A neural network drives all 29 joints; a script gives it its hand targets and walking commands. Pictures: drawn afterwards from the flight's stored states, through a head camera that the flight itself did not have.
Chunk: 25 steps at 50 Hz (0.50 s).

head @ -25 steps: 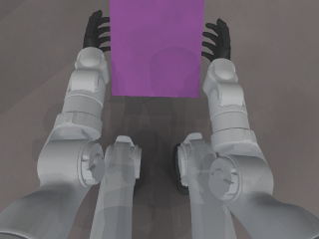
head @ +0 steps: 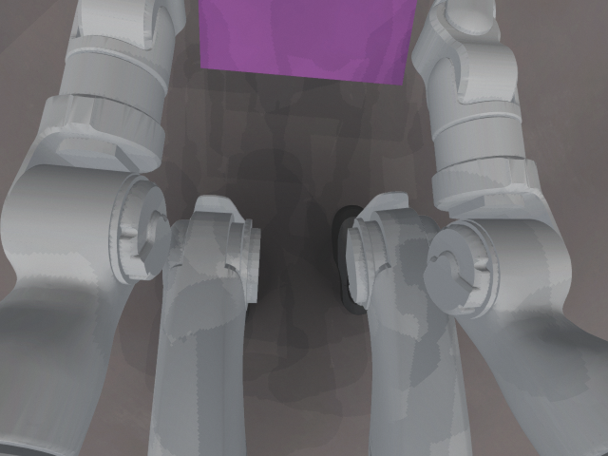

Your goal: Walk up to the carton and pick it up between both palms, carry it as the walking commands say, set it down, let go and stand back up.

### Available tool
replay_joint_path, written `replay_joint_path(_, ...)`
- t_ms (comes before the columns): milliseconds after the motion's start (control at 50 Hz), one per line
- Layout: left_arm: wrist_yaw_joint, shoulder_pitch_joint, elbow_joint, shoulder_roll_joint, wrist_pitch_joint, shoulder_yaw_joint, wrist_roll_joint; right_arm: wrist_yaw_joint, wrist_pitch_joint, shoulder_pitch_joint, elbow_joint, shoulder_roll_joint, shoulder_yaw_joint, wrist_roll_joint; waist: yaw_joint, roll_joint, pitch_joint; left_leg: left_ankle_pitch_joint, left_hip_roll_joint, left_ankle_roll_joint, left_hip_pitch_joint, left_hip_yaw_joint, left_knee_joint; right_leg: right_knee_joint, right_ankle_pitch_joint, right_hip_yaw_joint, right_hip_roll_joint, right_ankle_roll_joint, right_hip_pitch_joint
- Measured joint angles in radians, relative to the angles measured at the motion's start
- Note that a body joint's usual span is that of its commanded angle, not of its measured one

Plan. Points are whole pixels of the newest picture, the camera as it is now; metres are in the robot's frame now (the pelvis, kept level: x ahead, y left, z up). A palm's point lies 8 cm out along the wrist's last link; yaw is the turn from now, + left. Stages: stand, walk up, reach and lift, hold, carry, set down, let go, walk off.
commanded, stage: set down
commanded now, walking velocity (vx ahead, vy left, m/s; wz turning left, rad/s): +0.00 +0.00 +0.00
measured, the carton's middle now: out of the picture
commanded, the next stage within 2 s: none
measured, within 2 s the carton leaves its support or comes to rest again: rests again in 1.44 s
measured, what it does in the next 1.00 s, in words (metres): stands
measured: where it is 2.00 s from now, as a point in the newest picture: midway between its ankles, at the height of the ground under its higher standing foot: (294, 284)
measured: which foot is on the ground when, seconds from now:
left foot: down 0.00-1.00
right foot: down 0.00-1.00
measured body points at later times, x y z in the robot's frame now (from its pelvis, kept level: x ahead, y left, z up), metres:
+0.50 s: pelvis +0.00 +0.00 -0.04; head +0.37 +0.02 +0.20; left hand +0.58 +0.13 -0.22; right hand +0.56 -0.16 -0.20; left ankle +0.11 +0.11 -0.38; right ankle +0.13 -0.12 -0.38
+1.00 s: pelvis +0.03 +0.00 -0.04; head +0.39 +0.02 +0.21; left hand +0.59 +0.13 -0.22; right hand +0.57 -0.16 -0.21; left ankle +0.11 +0.11 -0.38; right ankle +0.13 -0.12 -0.38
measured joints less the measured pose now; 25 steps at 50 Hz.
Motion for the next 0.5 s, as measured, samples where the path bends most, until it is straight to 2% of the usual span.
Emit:
replay_joint_path(40, -0.012, -0.006, 0.016, 0.012, -0.018, 0.019, 0.015, 0.022, -0.014, -0.012, 0.018, -0.001, 0.005, 0.0, 0.005, 0.005, 0.0, 0.0, -0.001, -0.004, -0.015, 0.001, 0.007, 0.011, 0.0, 0.0, 0.0, -0.003, -0.018)
replay_joint_path(60, -0.016, -0.004, 0.014, 0.024, -0.021, 0.027, 0.014, 0.048, -0.017, -0.029, 0.041, -0.009, 0.014, 0.004, 0.003, 0.006, 0.007, 0.0, -0.002, -0.006, -0.018, 0.002, 0.011, 0.017, -0.001, 0.0, -0.001, -0.005, -0.022)
replay_joint_path(100, -0.024, 0.011, 0.01, 0.047, -0.03, 0.02, -0.012, 0.095, -0.012, -0.056, 0.068, -0.029, 0.042, 0.013, -0.004, 0.005, 0.007, 0.0, -0.006, -0.012, -0.034, 0.002, 0.022, 0.032, -0.002, 0.0, -0.004, -0.008, -0.039)
replay_joint_path(140, -0.035, 0.016, 0.017, 0.066, -0.041, 0.001, -0.042, 0.112, -0.013, -0.082, 0.09, -0.039, 0.053, 0.01, -0.011, 0.003, 0.006, 0.002, -0.012, -0.018, -0.053, -0.001, 0.033, 0.045, -0.003, -0.004, -0.009, -0.012, -0.058)
replay_joint_path(220, -0.051, 0.01, 0.035, 0.096, -0.048, -0.049, -0.089, 0.112, -0.018, -0.117, 0.118, -0.045, 0.054, 0.009, -0.028, -0.014, 0.006, 0.004, -0.013, -0.024, -0.089, -0.007, 0.057, 0.065, 0.002, -0.012, -0.008, -0.014, -0.093)
replay_joint_path(280, -0.062, -0.006, 0.04, 0.095, -0.052, -0.059, -0.093, 0.114, -0.024, -0.126, 0.139, -0.061, 0.043, 0.02, -0.032, -0.024, 0.006, 0.007, -0.01, -0.022, -0.114, -0.01, 0.074, 0.076, 0.008, -0.017, -0.004, -0.011, -0.116)
replay_joint_path(380, -0.065, -0.034, 0.049, 0.069, -0.036, -0.079, -0.071, 0.134, -0.036, -0.11, 0.163, -0.105, 0.048, 0.061, -0.023, -0.017, 0.006, 0.01, -0.007, -0.012, -0.137, -0.005, 0.103, 0.099, 0.013, -0.014, 0.0, 0.0, -0.135)
replay_joint_path(500, -0.064, -0.048, 0.087, 0.062, -0.038, -0.038, -0.039, 0.148, -0.029, -0.093, 0.164, -0.104, 0.062, 0.085, -0.019, -0.038, 0.005, -0.004, 0.002, -0.006, -0.132, 0.0, 0.124, 0.115, 0.006, -0.013, 0.01, 0.005, -0.135)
